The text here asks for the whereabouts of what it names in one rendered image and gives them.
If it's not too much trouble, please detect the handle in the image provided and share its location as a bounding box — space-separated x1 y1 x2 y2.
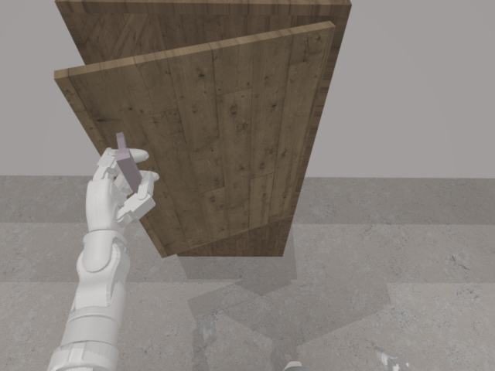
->
114 132 142 194

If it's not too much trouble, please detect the robot left hand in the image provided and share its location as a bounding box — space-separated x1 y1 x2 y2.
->
86 148 159 236

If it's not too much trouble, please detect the robot left forearm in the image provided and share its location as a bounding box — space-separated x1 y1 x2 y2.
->
47 229 130 371

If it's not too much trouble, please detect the cupboard door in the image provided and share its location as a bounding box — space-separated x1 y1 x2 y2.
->
54 21 336 258

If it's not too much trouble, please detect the robot right hand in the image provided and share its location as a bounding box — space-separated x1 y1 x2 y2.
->
374 346 412 371

